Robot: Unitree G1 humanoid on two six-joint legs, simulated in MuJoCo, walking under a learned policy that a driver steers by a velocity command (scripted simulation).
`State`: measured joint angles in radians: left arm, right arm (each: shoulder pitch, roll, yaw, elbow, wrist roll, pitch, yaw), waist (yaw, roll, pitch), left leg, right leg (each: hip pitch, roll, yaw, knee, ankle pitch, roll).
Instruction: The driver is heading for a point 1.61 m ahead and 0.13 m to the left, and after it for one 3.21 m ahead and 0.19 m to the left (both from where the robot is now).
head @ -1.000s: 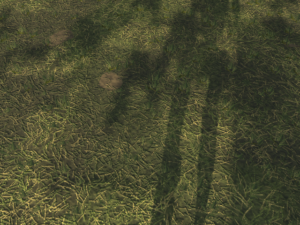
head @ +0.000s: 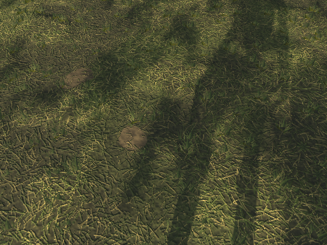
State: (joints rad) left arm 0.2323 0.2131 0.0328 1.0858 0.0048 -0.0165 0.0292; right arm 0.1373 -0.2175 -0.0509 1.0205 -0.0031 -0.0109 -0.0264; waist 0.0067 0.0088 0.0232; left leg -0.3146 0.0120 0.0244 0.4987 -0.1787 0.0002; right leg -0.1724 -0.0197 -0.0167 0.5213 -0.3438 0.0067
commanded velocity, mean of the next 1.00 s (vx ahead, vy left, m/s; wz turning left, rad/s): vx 0.00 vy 0.00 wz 0.00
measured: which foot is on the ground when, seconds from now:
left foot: down 0.00-1.00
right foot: down 0.00-1.00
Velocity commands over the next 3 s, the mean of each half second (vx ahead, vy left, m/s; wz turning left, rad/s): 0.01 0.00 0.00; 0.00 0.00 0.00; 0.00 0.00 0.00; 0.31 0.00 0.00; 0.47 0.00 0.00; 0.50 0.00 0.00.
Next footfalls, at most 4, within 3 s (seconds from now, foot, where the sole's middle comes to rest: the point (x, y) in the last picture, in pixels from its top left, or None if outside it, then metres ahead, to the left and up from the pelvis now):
2.26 right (199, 242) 0.52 -0.10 -0.77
2.82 left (142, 175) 0.83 0.15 -0.77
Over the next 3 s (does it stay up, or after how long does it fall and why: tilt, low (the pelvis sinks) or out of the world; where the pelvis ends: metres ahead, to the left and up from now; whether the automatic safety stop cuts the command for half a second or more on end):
stays up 0.75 0.06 0.01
